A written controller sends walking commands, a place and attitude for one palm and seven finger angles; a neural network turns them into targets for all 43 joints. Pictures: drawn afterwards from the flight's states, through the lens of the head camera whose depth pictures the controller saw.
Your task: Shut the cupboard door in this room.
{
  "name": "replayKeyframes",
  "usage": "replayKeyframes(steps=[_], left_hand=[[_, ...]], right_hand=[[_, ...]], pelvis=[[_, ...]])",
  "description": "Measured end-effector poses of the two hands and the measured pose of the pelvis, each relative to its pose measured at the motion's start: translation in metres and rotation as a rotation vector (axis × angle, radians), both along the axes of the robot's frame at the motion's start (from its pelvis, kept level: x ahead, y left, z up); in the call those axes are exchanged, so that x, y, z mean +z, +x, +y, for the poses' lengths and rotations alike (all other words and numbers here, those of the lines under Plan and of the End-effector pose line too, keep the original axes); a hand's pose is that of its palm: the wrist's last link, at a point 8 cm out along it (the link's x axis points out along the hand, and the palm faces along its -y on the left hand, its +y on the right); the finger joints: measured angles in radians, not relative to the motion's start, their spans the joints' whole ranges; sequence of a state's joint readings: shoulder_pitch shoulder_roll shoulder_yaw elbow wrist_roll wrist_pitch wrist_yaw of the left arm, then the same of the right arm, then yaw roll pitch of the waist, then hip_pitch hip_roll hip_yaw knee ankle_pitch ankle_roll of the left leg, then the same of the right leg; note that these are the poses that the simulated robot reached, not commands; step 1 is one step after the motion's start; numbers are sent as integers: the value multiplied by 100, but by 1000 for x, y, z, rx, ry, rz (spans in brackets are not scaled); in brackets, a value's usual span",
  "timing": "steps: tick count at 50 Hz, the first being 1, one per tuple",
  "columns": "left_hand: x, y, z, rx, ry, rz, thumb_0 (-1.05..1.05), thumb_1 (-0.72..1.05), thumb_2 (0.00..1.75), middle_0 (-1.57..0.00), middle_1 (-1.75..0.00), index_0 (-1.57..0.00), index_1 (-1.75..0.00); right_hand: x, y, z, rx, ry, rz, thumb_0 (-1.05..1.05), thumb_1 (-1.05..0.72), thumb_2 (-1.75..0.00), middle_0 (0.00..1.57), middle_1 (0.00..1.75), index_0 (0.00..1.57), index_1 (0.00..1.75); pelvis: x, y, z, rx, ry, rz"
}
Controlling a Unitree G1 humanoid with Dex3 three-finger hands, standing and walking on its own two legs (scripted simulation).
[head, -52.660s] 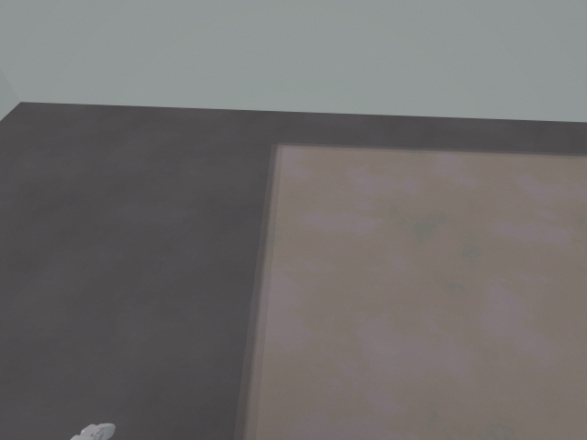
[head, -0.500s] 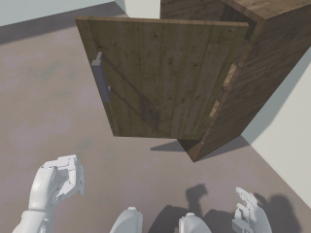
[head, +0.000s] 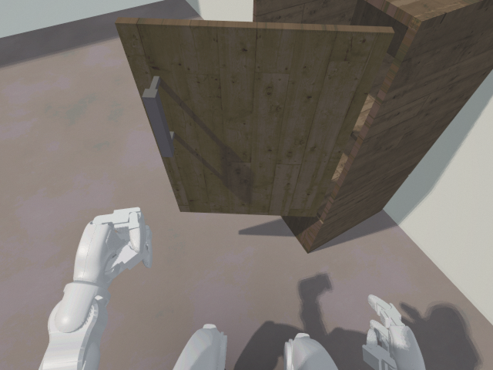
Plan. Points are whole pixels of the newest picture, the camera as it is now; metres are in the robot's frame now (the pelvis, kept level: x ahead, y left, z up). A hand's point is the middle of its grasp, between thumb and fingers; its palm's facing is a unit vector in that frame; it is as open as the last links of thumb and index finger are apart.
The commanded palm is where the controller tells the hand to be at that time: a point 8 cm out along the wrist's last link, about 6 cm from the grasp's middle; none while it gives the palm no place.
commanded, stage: bring the fist close to the handle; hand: left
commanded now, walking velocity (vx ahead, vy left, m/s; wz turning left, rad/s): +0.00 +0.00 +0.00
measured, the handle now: (162, 118) +0.54 +0.21 +0.06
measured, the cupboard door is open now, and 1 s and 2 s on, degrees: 58 58 48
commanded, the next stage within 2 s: push the door shut along its arc in 1.10 s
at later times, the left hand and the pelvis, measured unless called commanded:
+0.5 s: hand (162, 183) +0.40 +0.17 +0.05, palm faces +0.01 -1.00 -0.02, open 3.1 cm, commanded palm +0.38 +0.22 +0.06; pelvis +0.00 +0.01 +0.01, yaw -1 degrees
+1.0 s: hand (172, 158) +0.45 +0.17 +0.05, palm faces +0.03 -1.00 -0.02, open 3.1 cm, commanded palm +0.42 +0.21 +0.06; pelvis +0.00 +0.01 +0.01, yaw -2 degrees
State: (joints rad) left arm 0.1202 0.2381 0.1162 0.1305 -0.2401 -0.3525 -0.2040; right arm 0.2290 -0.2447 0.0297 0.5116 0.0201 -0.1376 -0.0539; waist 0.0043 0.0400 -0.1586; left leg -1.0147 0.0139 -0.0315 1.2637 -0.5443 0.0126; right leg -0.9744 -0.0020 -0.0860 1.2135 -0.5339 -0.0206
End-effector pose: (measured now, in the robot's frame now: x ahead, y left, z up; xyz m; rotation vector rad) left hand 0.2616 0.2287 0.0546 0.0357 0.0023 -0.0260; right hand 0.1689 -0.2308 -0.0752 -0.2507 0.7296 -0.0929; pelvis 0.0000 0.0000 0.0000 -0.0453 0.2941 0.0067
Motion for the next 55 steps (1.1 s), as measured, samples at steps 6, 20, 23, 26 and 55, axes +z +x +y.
replayKeyframes(steps=[6,20,23,26,55], left_hand=[[4,32,2,17,-2,4,2,90,90,-130,-150,-130,-150],[-1,89,-1,27,-14,-5,2,90,90,-130,-150,-130,-150],[-1,103,-1,35,-13,-7,2,90,90,-130,-150,-130,-150],[1,117,-2,39,-13,-14,2,90,90,-130,-150,-130,-150],[1,163,-10,55,-7,-17,2,90,90,-130,-150,-130,-150]], right_hand=[[0,-17,-5,-33,-2,57,2,-90,-90,20,30,20,30],[-8,-48,-17,-91,-27,193,2,-90,-90,20,30,20,30],[-10,-53,-18,-99,-31,216,1,-90,-90,20,30,20,30],[-13,-59,-18,-109,-30,235,1,-90,-90,20,30,20,30],[-24,-129,-24,-200,-11,455,1,-90,-90,20,30,20,30]], pelvis=[[6,2,1,-7,5,2],[10,5,6,-21,13,23],[9,5,7,-23,12,31],[8,4,8,-25,11,39],[8,2,7,-43,15,71]])
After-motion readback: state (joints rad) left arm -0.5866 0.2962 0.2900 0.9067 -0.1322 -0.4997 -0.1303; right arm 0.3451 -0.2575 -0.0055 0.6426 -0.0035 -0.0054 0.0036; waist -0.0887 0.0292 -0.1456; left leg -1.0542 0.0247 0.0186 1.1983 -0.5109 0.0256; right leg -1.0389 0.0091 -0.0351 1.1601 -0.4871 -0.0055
